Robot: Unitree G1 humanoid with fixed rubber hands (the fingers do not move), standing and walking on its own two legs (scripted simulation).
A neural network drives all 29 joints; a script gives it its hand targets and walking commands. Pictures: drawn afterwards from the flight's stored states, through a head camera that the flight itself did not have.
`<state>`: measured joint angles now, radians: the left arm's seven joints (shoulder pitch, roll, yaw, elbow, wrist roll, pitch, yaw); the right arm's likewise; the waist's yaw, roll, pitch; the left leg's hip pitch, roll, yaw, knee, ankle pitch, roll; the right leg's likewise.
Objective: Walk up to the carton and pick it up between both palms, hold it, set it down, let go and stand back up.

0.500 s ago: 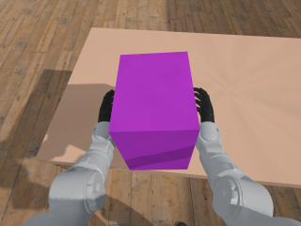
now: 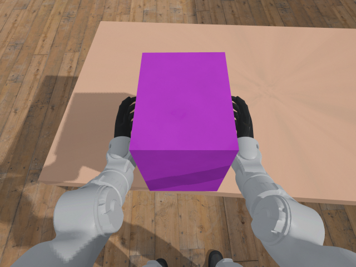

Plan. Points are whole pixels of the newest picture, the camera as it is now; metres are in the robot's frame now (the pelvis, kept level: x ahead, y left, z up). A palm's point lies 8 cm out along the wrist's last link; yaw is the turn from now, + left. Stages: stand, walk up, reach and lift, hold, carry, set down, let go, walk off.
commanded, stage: set down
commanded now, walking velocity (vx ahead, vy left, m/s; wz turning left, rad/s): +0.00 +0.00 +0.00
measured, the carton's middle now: (183, 128) +0.44 +0.01 -0.03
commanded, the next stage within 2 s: none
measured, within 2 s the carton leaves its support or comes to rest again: neither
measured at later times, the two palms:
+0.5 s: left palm (120, 124) +0.43 +0.16 +0.02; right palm (246, 126) +0.42 -0.14 +0.01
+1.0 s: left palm (93, 99) +0.44 +0.19 +0.10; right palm (276, 91) +0.44 -0.18 +0.11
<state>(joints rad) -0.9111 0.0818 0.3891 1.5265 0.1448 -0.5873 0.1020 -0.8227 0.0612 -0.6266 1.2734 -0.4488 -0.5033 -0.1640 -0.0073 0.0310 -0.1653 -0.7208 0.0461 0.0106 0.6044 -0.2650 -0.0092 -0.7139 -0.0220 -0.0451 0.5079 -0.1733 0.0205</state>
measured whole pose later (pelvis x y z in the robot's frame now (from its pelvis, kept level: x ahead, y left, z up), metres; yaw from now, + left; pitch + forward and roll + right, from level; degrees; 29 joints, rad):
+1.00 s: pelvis -0.02 -0.01 +0.00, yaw +0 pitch +20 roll -2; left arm -1.04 0.28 -0.09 1.35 -0.32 -0.17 0.09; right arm -1.02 -0.22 0.01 1.29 0.32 -0.14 -0.10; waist -0.01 -0.01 -0.25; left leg -0.73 0.07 0.00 0.66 -0.27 -0.03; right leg -0.72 0.00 -0.05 0.55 -0.17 0.01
